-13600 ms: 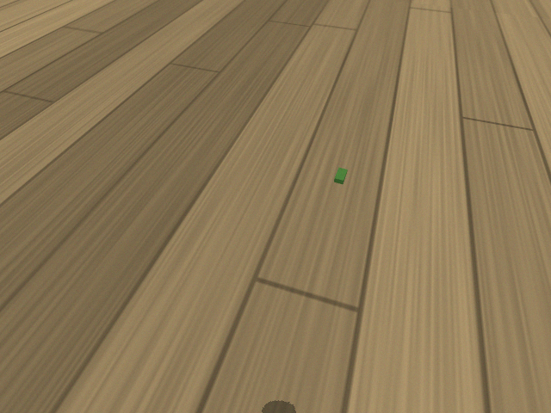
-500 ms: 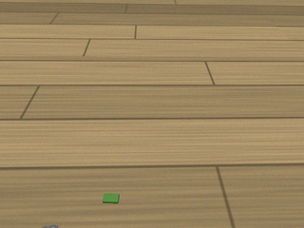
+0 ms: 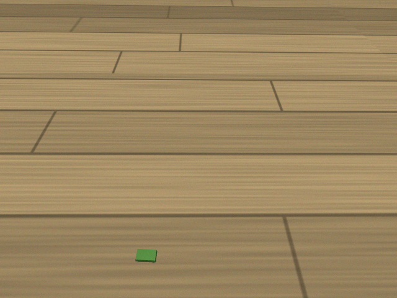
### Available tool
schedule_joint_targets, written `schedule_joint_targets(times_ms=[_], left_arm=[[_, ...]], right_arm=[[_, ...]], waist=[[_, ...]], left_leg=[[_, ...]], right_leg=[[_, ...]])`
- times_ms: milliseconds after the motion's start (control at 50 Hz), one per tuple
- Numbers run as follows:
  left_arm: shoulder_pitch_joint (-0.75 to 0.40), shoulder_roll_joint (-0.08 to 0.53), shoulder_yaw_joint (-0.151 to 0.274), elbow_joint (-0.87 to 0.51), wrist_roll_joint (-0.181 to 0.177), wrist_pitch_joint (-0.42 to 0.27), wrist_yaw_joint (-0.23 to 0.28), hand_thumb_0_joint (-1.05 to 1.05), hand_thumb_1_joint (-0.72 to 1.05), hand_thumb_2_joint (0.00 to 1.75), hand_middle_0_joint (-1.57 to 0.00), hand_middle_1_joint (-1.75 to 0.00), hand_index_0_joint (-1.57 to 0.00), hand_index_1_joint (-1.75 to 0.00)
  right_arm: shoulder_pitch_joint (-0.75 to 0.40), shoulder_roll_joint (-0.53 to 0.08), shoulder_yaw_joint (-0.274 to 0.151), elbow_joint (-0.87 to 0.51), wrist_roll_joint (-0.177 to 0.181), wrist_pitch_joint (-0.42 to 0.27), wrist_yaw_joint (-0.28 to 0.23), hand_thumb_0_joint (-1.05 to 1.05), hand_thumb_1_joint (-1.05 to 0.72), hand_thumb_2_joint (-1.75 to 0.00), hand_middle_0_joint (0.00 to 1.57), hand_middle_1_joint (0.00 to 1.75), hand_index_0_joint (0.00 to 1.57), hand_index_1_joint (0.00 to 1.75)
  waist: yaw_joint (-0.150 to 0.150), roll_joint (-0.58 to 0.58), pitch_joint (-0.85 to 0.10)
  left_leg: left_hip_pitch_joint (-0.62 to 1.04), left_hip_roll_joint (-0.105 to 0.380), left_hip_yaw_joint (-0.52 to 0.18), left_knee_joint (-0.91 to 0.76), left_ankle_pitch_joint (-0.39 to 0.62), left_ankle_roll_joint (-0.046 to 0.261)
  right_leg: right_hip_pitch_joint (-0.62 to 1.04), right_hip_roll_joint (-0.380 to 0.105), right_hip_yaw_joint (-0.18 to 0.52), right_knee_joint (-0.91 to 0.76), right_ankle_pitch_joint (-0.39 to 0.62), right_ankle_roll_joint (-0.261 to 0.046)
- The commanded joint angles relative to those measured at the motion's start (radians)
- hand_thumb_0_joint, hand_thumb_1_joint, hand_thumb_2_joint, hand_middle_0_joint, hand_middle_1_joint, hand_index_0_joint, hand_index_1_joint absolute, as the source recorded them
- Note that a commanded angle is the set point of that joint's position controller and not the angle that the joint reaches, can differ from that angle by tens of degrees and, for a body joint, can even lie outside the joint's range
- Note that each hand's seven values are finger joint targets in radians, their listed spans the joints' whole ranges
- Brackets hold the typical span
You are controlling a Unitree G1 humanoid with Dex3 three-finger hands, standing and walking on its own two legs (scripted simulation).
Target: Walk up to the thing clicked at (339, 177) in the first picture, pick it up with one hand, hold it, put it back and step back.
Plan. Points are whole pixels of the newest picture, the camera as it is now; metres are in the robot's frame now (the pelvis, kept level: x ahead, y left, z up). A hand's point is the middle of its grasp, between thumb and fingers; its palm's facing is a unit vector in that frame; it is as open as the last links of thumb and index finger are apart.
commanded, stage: walk up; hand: left
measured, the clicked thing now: (146, 255) +0.45 +0.24 -0.77
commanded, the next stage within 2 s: none
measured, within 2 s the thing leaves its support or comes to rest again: neither
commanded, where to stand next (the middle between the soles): +0.06 +0.01 m, yaw +0 degrees
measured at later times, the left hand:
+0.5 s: hand out of the picture +0.08 +0.25 -0.15, palm faces +0.00 -0.94 -0.34, open 7.4 cm
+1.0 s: hand out of the picture +0.07 +0.33 -0.18, palm faces +0.02 -0.93 -0.36, open 7.4 cm
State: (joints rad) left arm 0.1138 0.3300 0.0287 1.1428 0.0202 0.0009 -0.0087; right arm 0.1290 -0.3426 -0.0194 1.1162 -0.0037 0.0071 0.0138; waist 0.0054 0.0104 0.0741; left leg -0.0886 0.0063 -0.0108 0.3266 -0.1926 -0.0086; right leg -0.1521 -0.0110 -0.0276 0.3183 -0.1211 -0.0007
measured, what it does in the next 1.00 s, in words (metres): steps on the spot: left foot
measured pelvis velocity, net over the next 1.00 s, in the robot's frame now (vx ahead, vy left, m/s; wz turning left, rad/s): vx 0.03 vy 0.04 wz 0.03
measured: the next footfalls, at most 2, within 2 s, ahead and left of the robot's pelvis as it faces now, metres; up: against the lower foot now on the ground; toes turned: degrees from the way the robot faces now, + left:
left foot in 0.90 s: +0.11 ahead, +0.17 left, +0.00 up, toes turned +3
right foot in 1.28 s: +0.06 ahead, -0.13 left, +0.00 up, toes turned +0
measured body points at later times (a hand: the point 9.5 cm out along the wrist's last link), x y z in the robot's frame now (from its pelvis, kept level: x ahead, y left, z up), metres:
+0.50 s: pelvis +0.00 +0.00 +0.00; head +0.01 +0.00 +0.45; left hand +0.08 +0.30 -0.13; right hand +0.08 -0.30 -0.13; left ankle -0.01 +0.13 -0.75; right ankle +0.04 -0.12 -0.75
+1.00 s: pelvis +0.03 +0.04 -0.02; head +0.07 +0.08 +0.43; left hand +0.07 +0.38 -0.16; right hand +0.09 -0.28 -0.12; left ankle +0.07 +0.17 -0.75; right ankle +0.02 -0.12 -0.69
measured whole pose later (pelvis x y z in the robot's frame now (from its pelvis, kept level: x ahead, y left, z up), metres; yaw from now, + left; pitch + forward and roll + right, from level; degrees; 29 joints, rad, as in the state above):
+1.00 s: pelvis +0.03 +0.04 -0.02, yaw +2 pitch -3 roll -1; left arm 0.20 0.44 0.09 0.94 0.04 0.12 -0.02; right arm 0.25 -0.37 -0.06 0.98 -0.02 -0.03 -0.04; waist 0.01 -0.06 0.13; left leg -0.30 0.04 0.00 0.61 -0.26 -0.01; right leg -0.37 0.04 0.13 1.00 -0.51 -0.01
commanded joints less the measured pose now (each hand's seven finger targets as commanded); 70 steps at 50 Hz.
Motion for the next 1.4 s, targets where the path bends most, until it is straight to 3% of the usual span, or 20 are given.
schedule_joint_targets(times_ms=[0,580,600,620,680,780,840,860,880,900,920,980,1120,1200,1240,1260,1280,1300,1340,1380], left_arm=[[-0.055,0.218,0.043,-0.078,-0.007,-0.029,0.012,0.0,0.9,0.9,-0.2,-0.3,-0.2,-0.3],[-0.061,0.219,0.038,-0.086,-0.01,-0.03,0.011,0.0,0.9,0.9,-0.2,-0.3,-0.2,-0.3],[0.012,0.272,0.058,-0.105,0.011,-0.041,0.002,0.0,0.9,0.9,-0.2,-0.3,-0.2,-0.3],[0.059,0.29,0.069,-0.095,0.022,-0.043,0.0,0.0,0.9,0.9,-0.2,-0.3,-0.2,-0.3],[0.113,0.339,0.101,-0.137,0.036,-0.059,0.008,0.0,0.9,0.9,-0.2,-0.3,-0.2,-0.3],[-0.001,0.306,0.091,-0.216,0.033,-0.05,-0.006,0.0,0.9,0.9,-0.2,-0.3,-0.2,-0.3],[-0.058,0.25,0.081,-0.266,0.01,0.02,-0.02,0.0,0.9,0.9,-0.2,-0.3,-0.2,-0.3],[-0.037,0.231,0.081,-0.294,0.009,0.041,-0.023,0.0,0.9,0.9,-0.2,-0.3,-0.2,-0.3],[0.012,0.189,0.078,-0.319,0.006,0.059,-0.021,0.0,0.9,0.9,-0.2,-0.3,-0.2,-0.3],[0.059,0.223,0.093,-0.328,0.015,0.086,-0.014,0.0,0.9,0.9,-0.2,-0.3,-0.2,-0.3],[0.086,0.276,0.11,-0.311,0.016,0.11,-0.01,0.0,0.9,0.9,-0.2,-0.3,-0.2,-0.3],[0.141,0.283,0.114,-0.315,0.007,0.106,-0.009,0.0,0.9,0.9,-0.2,-0.3,-0.2,-0.3],[0.136,0.257,0.085,-0.305,-0.013,0.066,-0.03,0.0,0.9,0.9,-0.2,-0.3,-0.2,-0.3],[0.157,0.252,0.09,-0.258,-0.005,0.036,-0.015,0.0,0.9,0.9,-0.2,-0.3,-0.2,-0.3],[0.202,0.254,0.104,-0.251,0.011,0.033,-0.008,0.0,0.9,0.9,-0.2,-0.3,-0.2,-0.3],[0.194,0.311,0.123,-0.271,0.024,0.028,-0.008,0.0,0.9,0.9,-0.2,-0.3,-0.2,-0.3],[0.14,0.402,0.143,-0.326,0.037,0.029,-0.014,0.0,0.9,0.9,-0.2,-0.3,-0.2,-0.3],[0.089,0.422,0.13,-0.352,0.03,0.026,-0.012,0.0,0.9,0.9,-0.2,-0.3,-0.2,-0.3],[0.04,0.31,0.103,-0.357,0.002,0.014,0.0,0.0,0.9,0.9,-0.2,-0.3,-0.2,-0.3],[0.071,0.303,0.094,-0.333,0.007,-0.015,0.016,0.0,0.9,0.9,-0.2,-0.3,-0.2,-0.3]], right_arm=[[-0.033,-0.202,-0.038,-0.058,-0.003,-0.023,-0.013,0.0,-0.9,-0.9,0.2,0.3,0.2,0.3],[-0.039,-0.21,-0.031,-0.074,-0.001,-0.027,-0.015,0.0,-0.9,-0.9,0.2,0.3,0.2,0.3],[0.031,-0.267,-0.061,-0.106,-0.02,-0.026,0.0,0.0,-0.9,-0.9,0.2,0.3,0.2,0.3],[0.025,-0.262,-0.066,-0.111,-0.032,-0.021,0.009,0.0,-0.9,-0.9,0.2,0.3,0.2,0.3],[-0.033,-0.228,-0.07,-0.169,-0.046,-0.014,0.02,0.0,-0.9,-0.9,0.2,0.3,0.2,0.3],[0.108,-0.216,-0.086,-0.163,-0.032,-0.037,0.036,0.0,-0.9,-0.9,0.2,0.3,0.2,0.3],[0.235,-0.216,-0.1,-0.102,-0.029,-0.053,-0.015,0.0,-0.9,-0.9,0.2,0.3,0.2,0.3],[0.278,-0.26,-0.112,-0.107,-0.035,-0.052,-0.043,0.0,-0.9,-0.9,0.2,0.3,0.2,0.3],[0.299,-0.348,-0.125,-0.122,-0.044,-0.057,-0.067,0.0,-0.9,-0.9,0.2,0.3,0.2,0.3],[0.26,-0.437,-0.139,-0.167,-0.034,-0.058,-0.084,0.0,-0.9,-0.9,0.2,0.3,0.2,0.3],[0.205,-0.47,-0.151,-0.197,-0.021,-0.058,-0.097,0.0,-0.9,-0.9,0.2,0.3,0.2,0.3],[0.16,-0.384,-0.14,-0.24,-0.014,-0.07,-0.113,0.0,-0.9,-0.9,0.2,0.3,0.2,0.3],[0.158,-0.33,-0.119,-0.302,-0.035,-0.08,-0.067,0.0,-0.9,-0.9,0.2,0.3,0.2,0.3],[0.099,-0.351,-0.108,-0.331,-0.035,-0.038,-0.036,0.0,-0.9,-0.9,0.2,0.3,0.2,0.3],[0.091,-0.324,-0.096,-0.339,-0.011,-0.024,-0.04,0.0,-0.9,-0.9,0.2,0.3,0.2,0.3],[0.136,-0.283,-0.084,-0.338,-0.003,-0.019,-0.046,0.0,-0.9,-0.9,0.2,0.3,0.2,0.3],[0.151,-0.228,-0.069,-0.355,0.012,-0.018,-0.062,0.0,-0.9,-0.9,0.2,0.3,0.2,0.3],[0.079,-0.263,-0.086,-0.353,0.01,-0.011,-0.084,0.0,-0.9,-0.9,0.2,0.3,0.2,0.3],[0.136,-0.269,-0.083,-0.311,0.021,-0.015,-0.077,0.0,-0.9,-0.9,0.2,0.3,0.2,0.3],[0.137,-0.247,-0.072,-0.295,0.017,-0.024,-0.059,0.0,-0.9,-0.9,0.2,0.3,0.2,0.3]], waist=[[0.002,-0.017,-0.085],[0.004,-0.016,-0.105],[0.005,-0.003,-0.192],[0.026,-0.015,-0.131],[0.073,-0.147,0.069],[-0.007,-0.21,-0.007],[-0.057,-0.147,0.037],[-0.064,-0.097,0.047],[-0.05,0.098,0.041],[-0.037,0.14,-0.01],[-0.029,0.101,-0.04],[0.022,0.06,-0.119],[-0.025,0.222,-0.052],[-0.002,0.268,-0.011],[0.04,0.171,-0.048],[0.035,-0.005,-0.056],[0.024,-0.263,-0.032],[0.039,-0.266,-0.052],[-0.006,-0.123,-0.053],[0.004,-0.165,-0.098]], left_leg=[[-0.045,0.106,-0.103,-0.061,0.044,0.039],[-0.048,0.111,-0.106,-0.055,0.093,0.037],[-0.058,0.049,-0.063,0.006,-0.304,0.074],[-0.182,0.033,-0.063,0.048,-0.45,0.076],[-0.488,0.05,-0.054,0.433,-0.289,0.041],[-0.243,0.059,-0.015,0.357,-0.267,0.017],[0.018,-0.021,0.083,0.172,0.081,-0.024],[-0.033,0.016,0.053,0.125,0.144,-0.02],[-0.085,0.193,-0.182,0.03,0.287,0.032],[-0.179,0.419,-0.47,-0.053,0.339,0.178],[-0.207,0.471,-0.539,-0.037,0.296,0.266],[-0.013,0.329,-0.243,0.128,0.55,0.19],[-0.068,0.234,-0.141,0.037,-0.031,0.189],[-0.265,0.252,-0.108,0.172,0.143,0.213],[-0.27,0.224,-0.092,0.327,0.266,0.158],[-0.302,0.161,-0.045,0.471,0.153,0.107],[-0.451,-0.01,0.035,0.657,-0.236,0.045],[-0.376,-0.046,-0.059,0.78,-0.512,0.044],[-0.364,-0.028,-0.139,0.82,-0.416,0.039],[-0.376,-0.004,-0.099,0.679,-0.321,0.026]], right_leg=[[0.046,-0.119,0.123,-0.061,-0.008,-0.028],[0.07,-0.118,0.116,-0.038,0.062,-0.024],[0.13,-0.081,0.118,-0.021,-0.374,-0.056],[0.125,-0.114,0.184,-0.046,-0.556,-0.081],[0.13,-0.367,0.465,-0.204,-0.565,-0.24],[-0.053,-0.231,0.202,-0.157,-0.415,-0.193],[-0.289,-0.11,0.029,0.143,-0.105,-0.123],[-0.265,-0.064,0.015,0.278,-0.067,-0.091],[-0.298,0.036,0.035,0.448,-0.205,-0.041],[-0.282,0.068,0.142,0.638,-0.476,-0.017],[-0.242,0.061,0.222,0.818,-0.494,-0.022],[-0.383,0.032,0.28,1.005,-0.386,-0.027],[-0.31,0.017,0.166,0.607,-0.313,0.02],[-0.081,0.033,-0.001,0.389,-0.338,0.007],[-0.004,0.037,-0.004,0.192,-0.165,-0.023],[0.006,-0.061,0.138,0.102,-0.102,-0.05],[-0.013,-0.268,0.45,0.041,0.096,-0.161],[-0.142,-0.367,0.55,0.047,0.243,-0.311],[-0.081,-0.264,0.354,0.155,0.338,-0.271],[0.003,-0.225,0.304,0.157,0.162,-0.214]])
